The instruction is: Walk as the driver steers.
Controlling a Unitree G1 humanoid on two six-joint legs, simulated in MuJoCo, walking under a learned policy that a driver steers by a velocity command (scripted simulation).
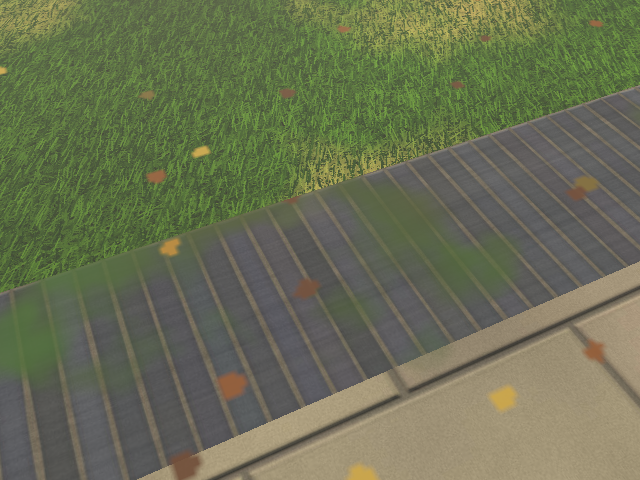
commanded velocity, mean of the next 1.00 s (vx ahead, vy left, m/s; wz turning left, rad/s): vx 0.61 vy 0.00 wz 0.00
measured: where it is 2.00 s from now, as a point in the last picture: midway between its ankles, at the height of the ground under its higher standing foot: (272, 269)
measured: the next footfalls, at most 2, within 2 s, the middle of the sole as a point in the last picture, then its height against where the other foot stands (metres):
left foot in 0.84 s outside the picture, level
right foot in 1.30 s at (355, 308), level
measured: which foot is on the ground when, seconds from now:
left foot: down 0.00-0.44, up 0.46-0.82, down 0.84-1.00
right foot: down 0.00-0.84, up 0.86-1.00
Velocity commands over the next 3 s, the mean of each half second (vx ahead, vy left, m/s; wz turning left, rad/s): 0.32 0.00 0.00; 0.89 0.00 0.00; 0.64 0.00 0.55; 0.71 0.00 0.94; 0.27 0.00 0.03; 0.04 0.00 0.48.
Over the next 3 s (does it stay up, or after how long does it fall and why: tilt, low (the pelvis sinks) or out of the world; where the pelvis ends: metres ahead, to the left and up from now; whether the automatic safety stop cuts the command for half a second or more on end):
stays up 1.36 0.46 -0.19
